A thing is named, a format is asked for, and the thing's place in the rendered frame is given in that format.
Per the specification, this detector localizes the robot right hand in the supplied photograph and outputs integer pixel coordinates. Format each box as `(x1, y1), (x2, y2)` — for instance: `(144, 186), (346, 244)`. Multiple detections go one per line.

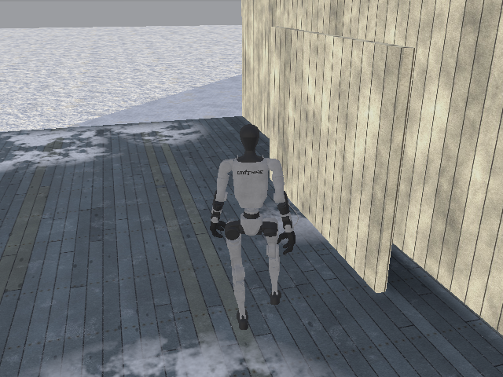
(277, 231), (296, 254)

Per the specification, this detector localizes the robot torso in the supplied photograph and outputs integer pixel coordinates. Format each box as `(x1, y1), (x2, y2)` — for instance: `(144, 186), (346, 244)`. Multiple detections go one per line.
(232, 155), (269, 236)

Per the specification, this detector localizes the right robot upper arm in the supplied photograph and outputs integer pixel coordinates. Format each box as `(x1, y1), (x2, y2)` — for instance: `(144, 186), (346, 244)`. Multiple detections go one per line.
(266, 158), (285, 203)

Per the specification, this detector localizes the right robot forearm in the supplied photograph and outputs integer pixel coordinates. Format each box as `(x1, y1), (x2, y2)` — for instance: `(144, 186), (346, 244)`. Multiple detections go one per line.
(277, 191), (294, 232)

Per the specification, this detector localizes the left robot upper arm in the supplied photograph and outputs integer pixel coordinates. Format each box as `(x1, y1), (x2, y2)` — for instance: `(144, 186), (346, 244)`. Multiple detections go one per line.
(215, 159), (234, 202)

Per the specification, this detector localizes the left robot forearm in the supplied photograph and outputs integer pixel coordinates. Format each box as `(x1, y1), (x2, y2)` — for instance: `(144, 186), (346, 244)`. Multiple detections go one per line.
(211, 190), (224, 223)

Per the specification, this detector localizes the robot left hand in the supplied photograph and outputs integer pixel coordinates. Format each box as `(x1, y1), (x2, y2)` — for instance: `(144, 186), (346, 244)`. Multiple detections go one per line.
(210, 221), (226, 238)

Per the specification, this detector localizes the robot left foot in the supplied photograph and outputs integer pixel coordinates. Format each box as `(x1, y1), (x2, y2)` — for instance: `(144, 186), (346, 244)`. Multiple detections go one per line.
(237, 310), (248, 330)

